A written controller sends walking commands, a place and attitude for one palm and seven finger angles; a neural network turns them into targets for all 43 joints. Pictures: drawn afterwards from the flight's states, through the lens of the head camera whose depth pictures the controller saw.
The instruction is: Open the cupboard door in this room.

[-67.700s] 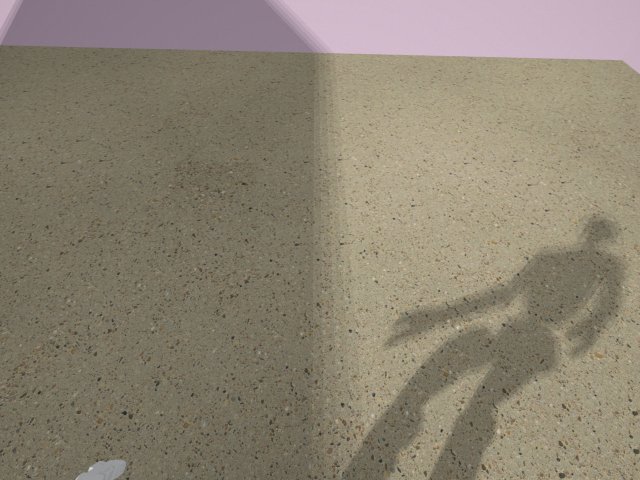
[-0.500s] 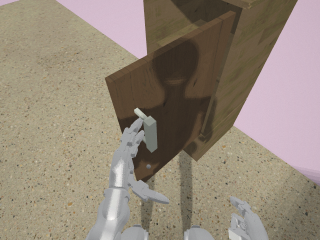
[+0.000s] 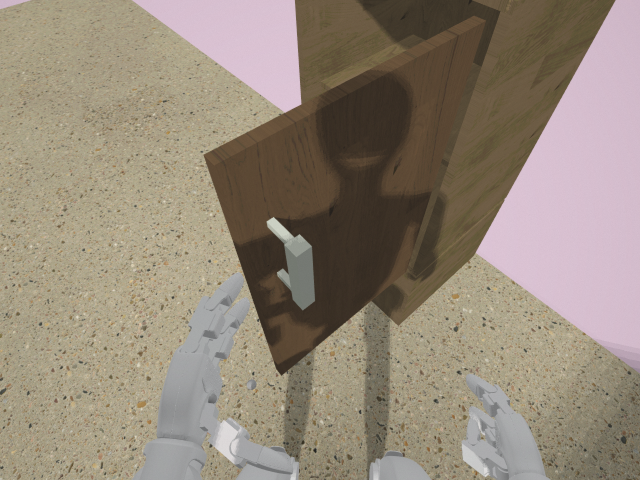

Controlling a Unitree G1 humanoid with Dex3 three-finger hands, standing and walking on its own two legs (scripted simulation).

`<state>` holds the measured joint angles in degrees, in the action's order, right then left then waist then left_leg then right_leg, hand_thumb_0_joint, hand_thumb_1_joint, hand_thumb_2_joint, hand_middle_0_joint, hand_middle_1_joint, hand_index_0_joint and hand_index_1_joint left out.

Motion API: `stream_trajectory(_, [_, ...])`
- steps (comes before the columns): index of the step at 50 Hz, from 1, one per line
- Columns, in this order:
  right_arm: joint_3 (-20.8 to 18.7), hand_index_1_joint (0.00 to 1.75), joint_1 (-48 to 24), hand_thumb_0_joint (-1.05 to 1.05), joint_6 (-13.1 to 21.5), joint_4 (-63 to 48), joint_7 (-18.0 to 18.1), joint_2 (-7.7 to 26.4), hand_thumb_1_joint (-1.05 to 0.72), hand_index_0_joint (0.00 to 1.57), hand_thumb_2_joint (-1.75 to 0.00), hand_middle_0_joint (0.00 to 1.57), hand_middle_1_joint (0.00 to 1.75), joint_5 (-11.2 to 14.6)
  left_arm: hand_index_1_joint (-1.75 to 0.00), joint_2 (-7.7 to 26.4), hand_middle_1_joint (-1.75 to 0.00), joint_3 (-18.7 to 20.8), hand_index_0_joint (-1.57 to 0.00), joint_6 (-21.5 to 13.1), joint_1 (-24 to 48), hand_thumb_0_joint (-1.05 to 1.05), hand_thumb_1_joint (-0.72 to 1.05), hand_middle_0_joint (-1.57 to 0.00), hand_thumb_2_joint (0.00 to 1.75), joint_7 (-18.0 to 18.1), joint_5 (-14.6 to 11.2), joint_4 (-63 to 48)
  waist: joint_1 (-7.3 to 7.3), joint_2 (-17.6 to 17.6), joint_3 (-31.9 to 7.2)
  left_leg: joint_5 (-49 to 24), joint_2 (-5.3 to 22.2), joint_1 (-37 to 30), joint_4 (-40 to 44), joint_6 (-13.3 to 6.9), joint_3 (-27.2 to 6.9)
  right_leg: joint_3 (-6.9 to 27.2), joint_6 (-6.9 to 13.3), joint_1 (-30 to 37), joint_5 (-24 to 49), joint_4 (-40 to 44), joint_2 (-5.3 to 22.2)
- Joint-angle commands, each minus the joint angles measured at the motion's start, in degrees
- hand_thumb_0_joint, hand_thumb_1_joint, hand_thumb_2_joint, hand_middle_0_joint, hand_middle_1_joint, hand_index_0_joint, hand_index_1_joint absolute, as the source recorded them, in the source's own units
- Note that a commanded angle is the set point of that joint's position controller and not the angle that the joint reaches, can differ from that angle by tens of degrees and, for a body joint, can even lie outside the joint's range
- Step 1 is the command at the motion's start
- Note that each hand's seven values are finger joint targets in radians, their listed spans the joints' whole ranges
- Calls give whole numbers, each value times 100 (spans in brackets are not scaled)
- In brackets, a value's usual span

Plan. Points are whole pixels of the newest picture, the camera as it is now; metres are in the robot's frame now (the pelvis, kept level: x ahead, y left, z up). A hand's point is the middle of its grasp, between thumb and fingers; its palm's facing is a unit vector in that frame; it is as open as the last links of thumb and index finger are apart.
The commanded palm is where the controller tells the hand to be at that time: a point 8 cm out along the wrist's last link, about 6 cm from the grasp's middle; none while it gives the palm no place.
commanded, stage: slide the hand sideways off the handle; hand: left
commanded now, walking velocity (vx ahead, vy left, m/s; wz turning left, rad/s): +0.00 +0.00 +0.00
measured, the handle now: (290, 264) +0.36 +0.06 +0.07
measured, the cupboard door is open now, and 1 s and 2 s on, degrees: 89 89 89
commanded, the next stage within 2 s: draw the hand back to the body in 0.10 s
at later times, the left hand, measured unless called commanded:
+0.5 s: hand (182, 389) +0.20 +0.14 +0.11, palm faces -0.02 -1.00 -0.06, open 16.3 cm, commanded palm +0.17 +0.20 +0.11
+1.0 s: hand (59, 353) +0.21 +0.22 +0.17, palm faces +0.24 -0.91 -0.35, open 13.9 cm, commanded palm +0.16 +0.27 +0.20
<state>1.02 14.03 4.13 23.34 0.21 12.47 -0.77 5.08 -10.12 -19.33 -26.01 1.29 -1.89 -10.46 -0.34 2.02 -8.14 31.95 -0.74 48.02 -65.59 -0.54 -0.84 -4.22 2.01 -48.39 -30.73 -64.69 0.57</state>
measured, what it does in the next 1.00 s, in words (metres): rises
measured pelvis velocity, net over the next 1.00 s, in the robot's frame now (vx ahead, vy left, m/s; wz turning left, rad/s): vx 0.02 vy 0.03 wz -0.01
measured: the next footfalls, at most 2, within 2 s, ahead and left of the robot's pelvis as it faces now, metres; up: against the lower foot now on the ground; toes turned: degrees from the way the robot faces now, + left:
none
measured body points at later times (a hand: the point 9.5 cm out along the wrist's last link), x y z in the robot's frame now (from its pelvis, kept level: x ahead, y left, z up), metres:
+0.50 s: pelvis +0.00 +0.00 +0.02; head +0.03 -0.01 +0.47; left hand +0.19 +0.20 +0.11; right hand +0.17 -0.22 -0.05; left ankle +0.00 +0.11 -0.65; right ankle +0.01 -0.10 -0.65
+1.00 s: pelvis +0.02 +0.03 +0.07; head +0.01 +0.01 +0.52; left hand +0.19 +0.27 +0.19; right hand +0.20 -0.19 -0.01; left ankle +0.00 +0.11 -0.65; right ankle +0.01 -0.10 -0.65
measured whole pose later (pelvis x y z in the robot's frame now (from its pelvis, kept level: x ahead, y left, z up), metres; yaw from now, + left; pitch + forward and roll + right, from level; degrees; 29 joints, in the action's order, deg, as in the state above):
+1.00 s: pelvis +0.02 +0.03 +0.07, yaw +0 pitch +1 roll -1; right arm 4.2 15.0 7.0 30.1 5.9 12.6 0.4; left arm 16.9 5.5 -2.1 -32.8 6.9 -1.2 -24.2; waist -2.3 3.4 -3.3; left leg 22.8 -1.4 18.8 -40.3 -2.4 0.0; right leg -2.9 -0.3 -18.4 -20.4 -37.7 0.5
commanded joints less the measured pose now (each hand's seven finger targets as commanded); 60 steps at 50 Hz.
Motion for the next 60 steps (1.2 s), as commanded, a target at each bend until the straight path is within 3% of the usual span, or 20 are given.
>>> stream_trajectory(1, [-272, 30, -167, 0, 374, -926, 68, 543, -90, 20, -90, 20, 30, 43, -30, 295, -30, 354, -15, -458, -198, 0, -50, -15, 30, -164, -171, -1415, 26, -387, -1180, -1633, -97, -418, 801, -35, -87, 334, -16, 1235, 1999, 954, -52])
stream_trajectory(7, [-271, 30, -182, 0, 489, -845, 140, 598, -90, 20, -90, 20, 30, 55, -30, 354, -30, 449, -15, -552, 159, 0, -50, -15, 30, -400, -364, -1394, 197, -412, -956, -1177, -92, -143, 604, -44, -102, 480, -63, 905, 1345, 1072, -37])
stream_trajectory(10, [-272, 30, -157, 0, 549, -884, 144, 614, -90, 20, -90, 20, 30, 66, -30, 377, -30, 450, -15, -526, 47, 0, -50, -15, 30, -485, -438, -1517, 127, -316, -1193, -1307, -111, -194, 617, -50, -118, 468, -32, 1053, 1452, 1026, -40])
stream_trajectory(13, [-285, 30, -138, 0, 506, -977, 176, 596, -90, 20, -90, 20, 30, 116, -30, 795, -30, 905, -15, -390, -226, 0, -50, -15, 30, -492, -534, -1992, -43, -139, -1501, -1519, -123, -502, 833, -53, -58, 469, -43, 1464, 1735, 1121, -47])
stream_trajectory(15, [-282, 30, -134, 0, 449, -991, 210, 583, -90, 20, -90, 20, 30, 163, -30, 968, -30, 1165, -15, -210, -486, 0, -50, -15, 30, -480, -591, -2038, -88, -170, -1422, -1670, -116, -620, 985, -56, -51, 432, -44, 1701, 1924, 1251, -75])
stream_trajectory(16, [-244, 30, -154, 0, 444, -998, 213, 563, -90, 20, -90, 20, 30, 180, -30, 797, -30, 1012, -15, -135, -448, 0, -50, -15, 30, -500, -625, -2027, -14, -203, -1178, -1602, -117, -663, 1081, -57, -59, 378, -69, 1631, 1856, 1336, -79])
stream_trajectory(18, [-230, 30, -161, 0, 451, -946, 263, 582, -90, 20, -90, 20, 30, 203, -30, 836, -30, 1135, -15, -30, -366, 0, -50, -15, 30, -547, -749, -1916, 83, -486, -829, -1327, -100, -597, 1129, -55, -63, 471, -136, 1588, 1514, 1610, -63])
stream_trajectory(19, [-219, 30, -191, 0, 466, -937, 276, 605, -90, 20, -90, 20, 30, 212, -30, 851, -30, 1183, -15, -11, -348, 0, -50, -15, 30, -588, -789, -1878, 77, -418, -655, -1216, -97, -614, 1216, -46, -76, 448, -118, 1534, 1264, 1690, -72])
stream_trajectory(24, [-199, 30, -184, 0, 578, -934, 310, 659, -90, 20, -90, 20, 30, 241, -30, 982, -30, 1363, -15, 67, -571, 0, -50, -15, 30, -854, -976, -1996, 20, -242, -609, -1309, -83, -960, 1471, -47, -97, 346, -95, 1707, 1282, 1833, -98])
stream_trajectory(30, [-143, 30, -224, 0, 723, -883, 368, 699, -90, 20, -90, 20, 30, 278, -30, 1221, -30, 1642, -15, 233, -276, 0, -50, -15, 30, -938, -1101, -2217, 8, 0, -394, -1267, -36, -1334, 1813, -42, -182, 193, -67, 1778, 1121, 2007, -150])
stream_trajectory(35, [-108, 30, -268, 0, 828, -779, 403, 701, -90, 20, -90, 20, 30, 312, -30, 1403, -30, 1963, -16, 460, -309, 0, -32, -16, 37, -1030, -1249, -2344, -77, 82, -446, -1550, -12, -1649, 2044, -29, -200, 119, -60, 2118, 1444, 2132, -168])
stream_trajectory(36, [-122, 30, -270, 0, 691, -734, 548, 640, -90, 20, -90, 20, 30, 240, -30, 2185, -30, 2068, -16, 733, -424, 0, -29, -16, 39, -329, -419, -2647, -306, 71, -512, -1716, 75, -1843, 2339, -85, -114, 418, -8, 2400, 1557, 2432, 20])
stream_trajectory(37, [-68, 30, -258, 0, 644, -748, 586, 532, -90, 20, -90, 20, 30, 211, -30, 1707, -30, 1857, -16, 956, -653, 0, -26, -16, 40, -31, -341, -2623, -175, 137, -226, -1712, 50, -1940, 2425, -76, -82, 357, -37, 2359, 1543, 2566, 38])
stream_trajectory(38, [-41, 30, -234, 0, 595, -664, 588, 534, -90, 20, -90, 20, 30, 199, -30, 1593, -30, 1731, -16, 1091, -651, 0, -22, -16, 42, 156, -208, -2603, -157, 201, -104, -1816, 74, -2053, 2504, -78, -96, 283, -47, 2418, 1602, 2619, 45])
stream_trajectory(40, [-32, 30, -336, 0, 557, -564, 606, 563, -90, 20, -90, 20, 30, 190, -30, 1741, -30, 1870, -16, 1243, -644, 0, -15, -16, 45, 396, -70, -2619, -176, -19, -60, -2073, 128, -2299, 2685, -84, -158, 214, -46, 2620, 1769, 2767, 12])
stream_trajectory(41, [-14, 30, -384, 0, 547, -542, 614, 559, -90, 20, -90, 20, 30, 173, -30, 1665, -30, 1794, -16, 1275, -641, 0, -12, -16, 47, 445, -49, -2635, -148, -119, 34, -2090, 144, -2423, 2782, -91, -153, 201, -76, 2664, 1787, 2851, 11])
stream_trajectory(43, [21, 30, -438, 0, 569, -469, 619, 600, -90, 20, -90, 20, 30, 155, -30, 1731, -30, 1823, -17, 1289, -356, 0, -5, -17, 50, 539, 23, -2754, -130, 144, 124, -2089, 156, -2666, 3028, -68, -185, 170, -74, 2801, 1724, 3001, 9])
stream_trajectory(46, [38, 30, -521, 0, 642, -315, 636, 597, -90, 20, -90, 20, 30, 128, -30, 1865, -30, 2033, -17, 1303, -333, 0, 6, -17, 54, 649, 63, -2674, -176, -6, 200, -2295, 174, -2961, 3335, -63, -201, 144, -72, 3153, 1887, 3245, 15])
stream_trajectory(51, [46, 30, -649, 0, 723, -83, 595, 608, -90, 20, -90, 20, 30, 103, -30, 1922, -30, 2261, -18, 1276, -205, 0, 23, -18, 62, 680, 71, -2656, -220, 208, 357, -2779, 228, -3421, 3791, 25, -243, 118, -66, 3597, 2112, 3581, -1])
stream_trajectory(60, [-38, 30, -827, 0, 703, 213, 492, 656, -90, 20, -90, 20, 30, 56, -30, 2290, -30, 3006, -19, 1201, -12, 0, 55, -19, 75, 653, 6, -2579, -338, 148, 388, -3562, 272, -3927, 4260, 101, -136, 137, -49, 4326, 2723, 4068, -37])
